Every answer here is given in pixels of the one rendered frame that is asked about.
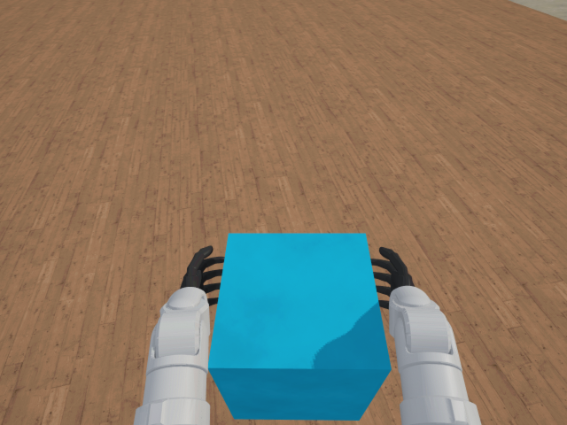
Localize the robot left forearm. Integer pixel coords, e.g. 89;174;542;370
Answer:
134;287;210;425

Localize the robot right forearm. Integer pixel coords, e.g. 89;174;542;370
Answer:
389;286;481;425

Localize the carton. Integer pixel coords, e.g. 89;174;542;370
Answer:
208;233;392;421

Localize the robot left hand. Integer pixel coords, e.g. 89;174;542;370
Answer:
180;245;225;306

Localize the robot right hand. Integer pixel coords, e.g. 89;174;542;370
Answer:
370;247;415;310

